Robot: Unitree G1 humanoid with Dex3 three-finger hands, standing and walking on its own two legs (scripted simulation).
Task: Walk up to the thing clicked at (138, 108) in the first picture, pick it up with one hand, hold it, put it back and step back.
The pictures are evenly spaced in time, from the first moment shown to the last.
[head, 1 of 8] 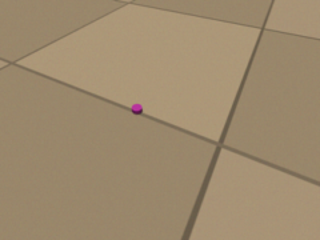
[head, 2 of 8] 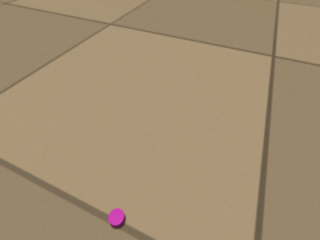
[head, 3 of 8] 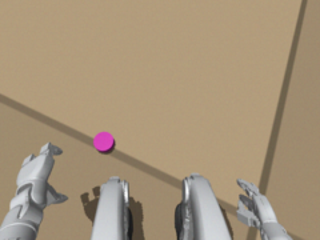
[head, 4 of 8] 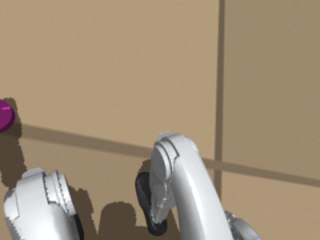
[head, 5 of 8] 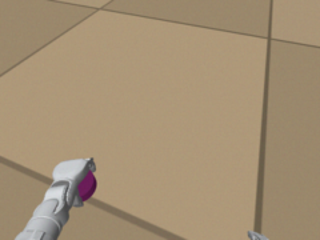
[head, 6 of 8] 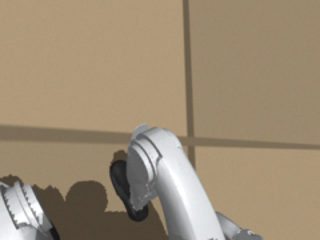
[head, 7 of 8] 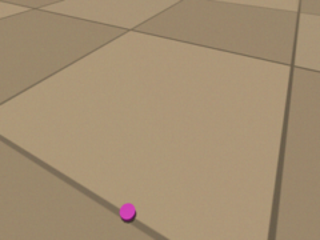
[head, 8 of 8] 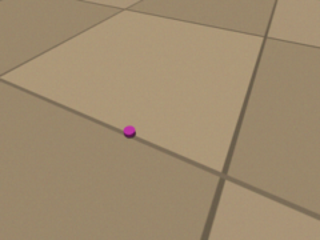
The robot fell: no
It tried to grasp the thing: yes
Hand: left
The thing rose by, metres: 0.69
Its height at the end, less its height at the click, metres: +0.00
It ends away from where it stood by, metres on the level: 0.01
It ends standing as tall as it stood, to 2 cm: yes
